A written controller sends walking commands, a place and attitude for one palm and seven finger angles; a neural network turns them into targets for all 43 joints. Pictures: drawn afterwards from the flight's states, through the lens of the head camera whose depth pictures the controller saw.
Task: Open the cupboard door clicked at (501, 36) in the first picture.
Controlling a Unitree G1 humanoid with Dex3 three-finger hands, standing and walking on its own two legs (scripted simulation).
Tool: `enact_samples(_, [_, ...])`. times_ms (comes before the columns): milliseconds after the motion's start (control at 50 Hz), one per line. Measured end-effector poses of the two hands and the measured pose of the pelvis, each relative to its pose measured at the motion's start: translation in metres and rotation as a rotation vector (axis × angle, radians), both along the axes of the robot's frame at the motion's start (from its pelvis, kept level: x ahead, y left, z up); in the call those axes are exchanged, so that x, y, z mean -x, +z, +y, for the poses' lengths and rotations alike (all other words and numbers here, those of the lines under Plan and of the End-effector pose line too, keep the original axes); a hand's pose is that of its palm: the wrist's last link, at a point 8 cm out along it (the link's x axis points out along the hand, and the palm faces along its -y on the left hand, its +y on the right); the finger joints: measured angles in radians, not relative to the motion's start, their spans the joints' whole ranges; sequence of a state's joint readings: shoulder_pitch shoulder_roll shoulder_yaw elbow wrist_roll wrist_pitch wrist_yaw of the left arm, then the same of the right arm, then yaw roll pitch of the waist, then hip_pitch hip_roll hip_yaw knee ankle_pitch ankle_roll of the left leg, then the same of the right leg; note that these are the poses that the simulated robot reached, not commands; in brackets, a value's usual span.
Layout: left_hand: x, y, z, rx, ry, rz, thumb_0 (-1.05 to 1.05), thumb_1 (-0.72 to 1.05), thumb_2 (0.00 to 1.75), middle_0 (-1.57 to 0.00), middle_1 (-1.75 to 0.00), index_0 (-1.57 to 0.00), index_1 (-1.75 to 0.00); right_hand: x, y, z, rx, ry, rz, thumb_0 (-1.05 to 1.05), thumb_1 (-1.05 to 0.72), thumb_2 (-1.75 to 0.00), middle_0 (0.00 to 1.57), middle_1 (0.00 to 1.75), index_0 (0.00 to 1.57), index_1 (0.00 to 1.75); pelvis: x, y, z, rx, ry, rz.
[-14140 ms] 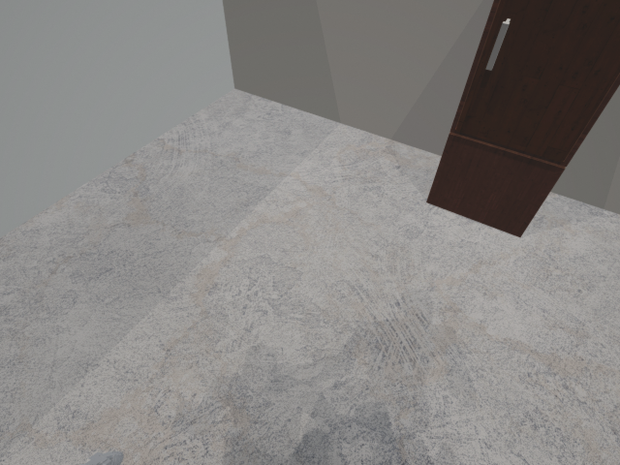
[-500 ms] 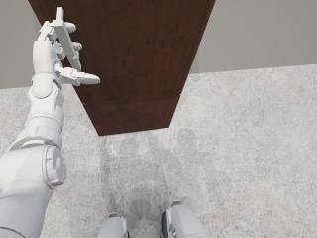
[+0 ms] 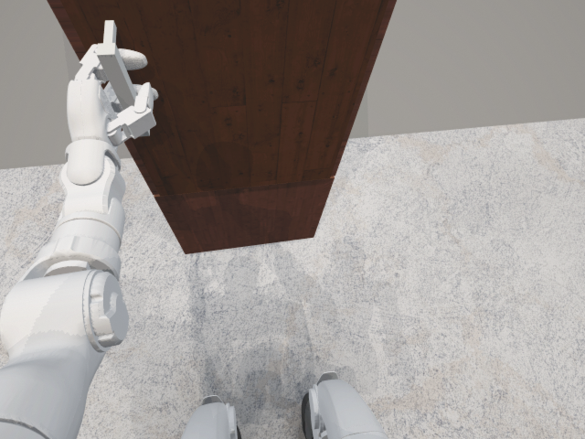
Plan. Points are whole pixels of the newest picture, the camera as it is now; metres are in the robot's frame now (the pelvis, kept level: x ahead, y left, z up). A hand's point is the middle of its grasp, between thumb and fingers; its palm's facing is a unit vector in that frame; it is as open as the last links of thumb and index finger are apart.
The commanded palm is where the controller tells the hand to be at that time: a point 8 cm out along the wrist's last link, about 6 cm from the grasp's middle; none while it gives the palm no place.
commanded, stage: close the thumb around the handle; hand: left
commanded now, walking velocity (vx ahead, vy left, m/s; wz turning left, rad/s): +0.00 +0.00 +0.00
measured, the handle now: (127, 84) +0.58 +0.17 +0.08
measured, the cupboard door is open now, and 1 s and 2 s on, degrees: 0 26 40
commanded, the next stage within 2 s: pull the door open along its arc in 0.10 s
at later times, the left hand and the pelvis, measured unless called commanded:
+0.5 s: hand (147, 125) +0.51 +0.14 +0.08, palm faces +0.04 -1.00 -0.02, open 5.6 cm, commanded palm +0.45 +0.18 +0.07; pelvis +0.01 -0.01 +0.01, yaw -1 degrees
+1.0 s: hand (207, 203) +0.39 +0.06 +0.08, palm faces +0.43 -0.90 +0.01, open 5.9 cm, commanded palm +0.32 +0.10 +0.07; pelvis +0.02 -0.02 +0.02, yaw +1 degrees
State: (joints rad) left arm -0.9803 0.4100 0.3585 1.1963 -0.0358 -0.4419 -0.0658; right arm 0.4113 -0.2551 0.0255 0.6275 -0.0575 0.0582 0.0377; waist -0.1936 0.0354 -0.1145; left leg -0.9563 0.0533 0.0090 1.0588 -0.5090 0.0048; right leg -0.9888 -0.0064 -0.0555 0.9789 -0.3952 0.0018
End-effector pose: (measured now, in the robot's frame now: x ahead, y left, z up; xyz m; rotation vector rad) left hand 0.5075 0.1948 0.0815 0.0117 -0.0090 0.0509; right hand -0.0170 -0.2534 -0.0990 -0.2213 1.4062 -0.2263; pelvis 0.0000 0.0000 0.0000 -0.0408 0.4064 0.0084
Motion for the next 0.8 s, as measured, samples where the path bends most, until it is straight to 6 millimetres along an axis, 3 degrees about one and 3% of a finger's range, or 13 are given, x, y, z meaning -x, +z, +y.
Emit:
enact_samples(60, [0.001, 0.0, 0.0, -0.004, 0.007, 0.003, 0.01, 0.76, 0.83, -0.4, -1.34, -0.39, -1.34, -0.002, 0.0, -0.002, 0.001, -0.001, -0.006, 0.01, -0.91, -0.9, 0.2, 0.3, 0.2, 0.3, 0.0, 0.0, -0.001, -0.002, -0.002, -0.001])
enact_samples(340, [0.002, 0.0, -0.001, -0.013, 0.007, 0.0, 0.01, 0.77, 0.81, -0.4, -1.35, -0.36, -1.35, -0.006, -0.001, -0.007, -0.001, 0.0, -0.016, 0.01, -0.91, -0.9, 0.2, 0.3, 0.2, 0.3, 0.0, 0.001, -0.006, -0.007, -0.004, -0.001])
enact_samples(480, [0.019, 0.0, -0.004, -0.009, -0.008, -0.004, 0.01, 0.76, 0.78, -0.39, -1.35, -0.35, -1.35, -0.017, 0.004, -0.007, -0.022, -0.021, -0.052, 0.01, -0.91, -0.9, 0.2, 0.3, 0.2, 0.3, -0.007, 0.008, -0.007, -0.014, -0.021, -0.019])
enact_samples(660, [0.071, -0.002, -0.018, 0.013, -0.037, -0.019, 0.0, 0.73, 0.75, -0.38, -1.35, -0.35, -1.34, -0.065, 0.014, -0.005, -0.054, 0.003, -0.188, 0.01, -0.91, -0.9, 0.2, 0.3, 0.2, 0.3, -0.018, 0.02, -0.006, -0.022, -0.029, -0.069])
enact_samples(800, [0.115, -0.003, -0.049, 0.075, 0.202, -0.028, 0.0, 0.72, 0.77, -0.37, -1.33, -0.36, -1.3, -0.125, 0.017, 0.002, -0.075, 0.105, -0.337, 0.01, -0.91, -0.9, 0.2, 0.3, 0.2, 0.3, -0.02, 0.022, -0.008, -0.03, -0.022, -0.095])
